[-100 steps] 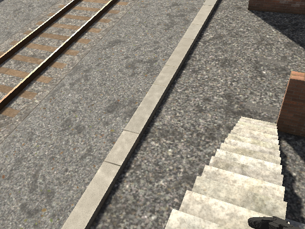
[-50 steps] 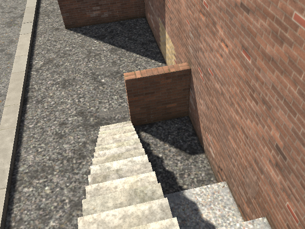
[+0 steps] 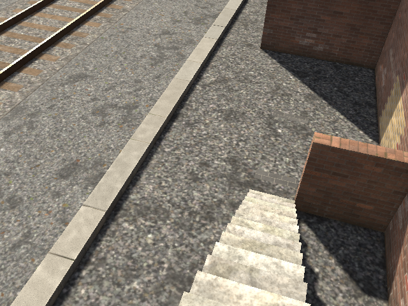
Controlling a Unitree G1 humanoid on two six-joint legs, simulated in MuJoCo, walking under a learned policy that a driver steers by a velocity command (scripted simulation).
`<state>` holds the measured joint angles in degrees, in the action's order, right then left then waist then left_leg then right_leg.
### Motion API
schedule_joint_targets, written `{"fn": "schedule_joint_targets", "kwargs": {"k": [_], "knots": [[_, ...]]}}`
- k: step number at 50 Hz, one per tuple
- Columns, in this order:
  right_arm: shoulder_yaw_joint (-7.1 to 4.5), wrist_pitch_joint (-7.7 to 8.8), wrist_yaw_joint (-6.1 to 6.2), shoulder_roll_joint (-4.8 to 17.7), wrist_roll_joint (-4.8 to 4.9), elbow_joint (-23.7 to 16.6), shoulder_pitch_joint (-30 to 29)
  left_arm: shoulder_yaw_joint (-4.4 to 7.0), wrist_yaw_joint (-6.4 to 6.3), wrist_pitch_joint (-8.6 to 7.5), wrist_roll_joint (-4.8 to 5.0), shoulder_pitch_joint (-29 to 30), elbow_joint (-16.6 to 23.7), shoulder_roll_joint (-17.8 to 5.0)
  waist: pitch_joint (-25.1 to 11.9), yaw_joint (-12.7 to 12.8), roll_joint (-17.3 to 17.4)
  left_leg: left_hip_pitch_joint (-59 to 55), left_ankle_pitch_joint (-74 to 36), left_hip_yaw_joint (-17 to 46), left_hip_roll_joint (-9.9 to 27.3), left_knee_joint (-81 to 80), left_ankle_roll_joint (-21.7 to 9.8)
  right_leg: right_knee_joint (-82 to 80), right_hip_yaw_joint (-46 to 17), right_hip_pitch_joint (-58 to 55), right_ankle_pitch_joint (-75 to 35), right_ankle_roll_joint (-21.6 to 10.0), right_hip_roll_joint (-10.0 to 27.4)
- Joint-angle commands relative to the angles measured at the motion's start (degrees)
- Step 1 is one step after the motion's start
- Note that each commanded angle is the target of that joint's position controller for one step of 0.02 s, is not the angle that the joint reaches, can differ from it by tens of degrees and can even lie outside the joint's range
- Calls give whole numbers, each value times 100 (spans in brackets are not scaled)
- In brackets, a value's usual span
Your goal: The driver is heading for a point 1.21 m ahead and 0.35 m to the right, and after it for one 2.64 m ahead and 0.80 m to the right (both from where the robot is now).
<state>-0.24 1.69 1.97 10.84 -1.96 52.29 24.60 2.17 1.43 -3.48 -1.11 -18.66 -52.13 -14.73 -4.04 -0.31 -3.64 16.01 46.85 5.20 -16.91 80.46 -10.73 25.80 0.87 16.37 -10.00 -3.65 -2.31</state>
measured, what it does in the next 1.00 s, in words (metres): goes down, turning right: right foot 0.19 m lower, then left foot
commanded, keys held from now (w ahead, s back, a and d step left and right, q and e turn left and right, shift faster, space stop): w+e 1.00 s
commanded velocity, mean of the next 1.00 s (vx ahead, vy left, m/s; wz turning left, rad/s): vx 0.50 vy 0.00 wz -0.43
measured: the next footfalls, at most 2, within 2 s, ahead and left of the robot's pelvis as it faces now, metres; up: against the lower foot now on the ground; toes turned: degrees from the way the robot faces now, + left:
right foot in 0.02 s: +0.08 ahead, -0.08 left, -0.19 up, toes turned +2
left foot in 0.42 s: +0.31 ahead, +0.20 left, -0.21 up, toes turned -9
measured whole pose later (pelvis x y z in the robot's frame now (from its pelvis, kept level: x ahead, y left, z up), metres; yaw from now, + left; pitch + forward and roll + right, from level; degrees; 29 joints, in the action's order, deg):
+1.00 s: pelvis +0.44 -0.03 -0.33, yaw -29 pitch -2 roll +1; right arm -1.4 3.1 -1.1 15.0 -4.4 53.6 11.3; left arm 1.6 -1.9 -3.8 0.0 -31.4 -62.0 -12.2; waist -0.7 1.0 3.7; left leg 40.2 -4.3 1.8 -0.4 64.6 1.1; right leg 67.4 -0.7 21.6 43.4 -7.9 -8.9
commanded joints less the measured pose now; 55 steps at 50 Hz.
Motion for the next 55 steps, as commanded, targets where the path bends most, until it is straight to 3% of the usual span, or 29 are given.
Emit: {"fn": "schedule_joint_targets", "kwargs": {"k": [1,2,3,5,9,11,13,17,22,24,26,28,29,32,34,35,36,38,39,40,41,42,44,46,47,49,52,54,55], "knots": [[-221,60,-221,469,338,-296,-499,137,51,77,167,-2773,-604,-598,-232,1249,-343,2973,-157,319,-66,4738,503,445,-1284,-3215,-1437,-1059,1602],[-121,117,-157,145,468,-724,-130,-126,232,184,73,-1973,-422,-291,47,54,-608,4161,401,228,229,5022,437,2055,-2148,-3261,-5005,-647,1983],[-115,135,-153,442,349,-581,340,60,215,165,72,-2339,-584,-588,-421,216,-587,4530,-248,351,480,4425,421,1513,-2800,-3693,-4243,-1144,2299],[-164,10,-97,936,-29,-539,-1033,119,131,-54,-46,-2021,-587,-663,824,398,-15,5170,-866,318,1052,3410,531,72,-3894,-1882,1311,-1817,2258],[48,-291,-210,250,-25,-872,-1619,-165,-69,-177,-31,-1047,-522,-218,1751,-332,454,3519,-4253,-195,1779,-213,1257,23,-2914,1825,2078,-858,1229],[72,-374,-193,19,-91,-585,-1234,-107,-165,-102,106,-998,-526,-411,1301,-267,-130,1590,-4803,-544,1872,-617,1254,66,-2549,2675,1471,-720,954],[-66,-308,-128,451,-3,-251,-787,-9,-104,-2,125,-812,-409,-708,1027,-279,-377,967,-5022,-683,1802,-600,1142,401,-2104,2456,1079,-671,835],[-269,3,-310,895,-44,-676,-2346,76,-245,202,-50,-1941,-630,-581,1231,978,-348,3810,-5209,107,2020,-2252,1151,1570,-2991,-932,2479,-1029,737],[-301,289,-348,760,151,-858,-2356,214,-337,278,-80,-1443,-281,-746,1102,814,-399,3119,-4522,328,1870,-3128,1187,2500,-3350,-418,2038,-1271,870],[-376,361,-347,903,129,-581,-1616,231,-304,361,-46,-1733,-385,-584,1039,613,336,2060,-3791,579,1647,-3109,989,3814,-2861,668,2709,-801,471],[-548,355,-363,1228,157,43,358,310,-336,420,-50,-689,127,-843,207,-612,2342,-834,-3411,1481,2351,-4900,1238,5595,-1321,2723,3977,-127,-609],[-581,256,-242,1436,78,4,570,303,-357,273,-56,207,391,-952,501,-816,1961,-1111,-1897,2586,3061,-6123,1432,6281,-582,3673,4167,5,-589],[-488,217,-107,1344,-179,25,365,229,-255,121,-15,522,460,-681,1043,-700,1262,-797,-1420,2566,3291,-5832,1040,5927,-449,4222,3602,26,-228],[-434,257,-66,983,-355,-6,-341,217,-131,142,-144,531,363,-509,1008,-379,1462,332,-2696,1946,3212,-5121,194,5310,-512,3097,3632,248,309],[-361,614,0,565,-368,219,-219,315,-248,114,-103,872,543,-665,968,-371,1257,333,-924,1354,3048,-3833,586,3998,-987,3352,1069,325,432],[-257,739,47,273,-259,106,-660,206,-247,93,48,799,710,-413,892,79,646,1414,-196,588,2780,-3755,866,2609,-791,2105,-1388,457,363],[-198,762,81,304,-190,109,-1111,177,-56,218,61,-263,327,-203,153,619,868,1707,-1345,-187,2457,-3725,1011,1842,-768,109,-1897,416,417],[-376,695,76,1172,-133,-76,-2552,373,22,516,33,-2455,-395,-503,-600,1933,799,4120,-976,-509,2461,-2881,1116,3415,-159,-3882,-2109,286,384],[-354,710,-94,1125,-119,-190,-3153,365,-67,629,45,-3184,-449,-560,-362,2613,162,4657,-607,-766,2263,-1650,1263,2912,-493,-4255,-1475,5,637],[-351,594,-247,1233,-112,-215,-3321,289,-192,659,-230,-3046,-313,-634,407,2769,-524,4754,-812,-925,1954,-833,1345,2072,-316,-3728,-88,-167,532],[-396,413,-369,1362,-161,-184,-3126,210,-181,611,-275,-2712,-260,-604,1312,2635,-1166,4585,-523,-1062,1588,162,1345,1033,-235,-2691,874,-395,531],[-356,273,-361,1161,-137,-169,-2348,25,-126,471,-137,-2366,-308,-481,1738,1789,-1041,4490,-756,-994,1247,903,1230,1079,-305,-1798,610,-337,533],[-97,-2,-347,281,-504,-172,-96,-18,-218,252,510,-1810,-500,-792,1173,-251,-1082,3955,-2250,-951,1571,-319,1071,1156,-1539,-879,-2205,-184,728],[-146,-22,-298,728,-710,414,307,267,-279,-64,394,-1506,-536,-1440,354,-291,-950,3850,-3027,-738,1866,260,1024,1521,-2574,-987,-1826,-762,1041],[-200,30,-248,899,-488,122,-175,320,-327,-194,174,-990,-481,-1562,126,-472,-1233,3420,-4029,-159,1786,-788,986,1614,-3446,304,1001,-869,1084],[-281,200,-299,1187,-71,114,-499,81,-452,-379,4,167,-235,-558,797,-946,398,552,-6948,-747,1376,-2205,1292,2488,-2476,3483,3451,-917,345],[-88,169,-401,519,43,278,-96,143,-535,-259,8,27,-259,-710,990,-727,123,-1539,-6608,-778,1503,-3567,1189,3177,-1850,4039,3822,-919,245],[-235,186,-425,799,204,668,909,142,-581,79,-87,-424,-440,-521,956,-971,123,-1521,-6075,-335,2236,-5911,713,5097,-1916,2518,3058,-1023,164],[-279,94,-489,919,138,871,1209,116,-543,181,41,-989,-613,-172,823,-836,837,-1700,-5830,-60,2568,-6476,344,7546,-1263,2350,3811,-933,-564]]}}
Keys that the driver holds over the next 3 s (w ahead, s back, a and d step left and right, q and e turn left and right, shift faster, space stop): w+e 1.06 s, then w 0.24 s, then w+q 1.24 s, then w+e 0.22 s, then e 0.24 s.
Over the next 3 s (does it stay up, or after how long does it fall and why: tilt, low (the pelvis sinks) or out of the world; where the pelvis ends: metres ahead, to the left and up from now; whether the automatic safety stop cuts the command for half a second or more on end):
stays up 1.07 -0.19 -0.84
